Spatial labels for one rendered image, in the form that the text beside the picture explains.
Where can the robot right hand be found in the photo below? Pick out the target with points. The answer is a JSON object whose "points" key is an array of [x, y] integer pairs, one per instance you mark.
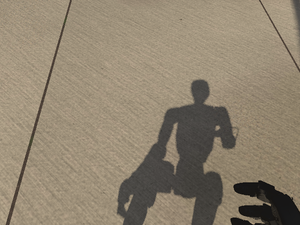
{"points": [[282, 211]]}

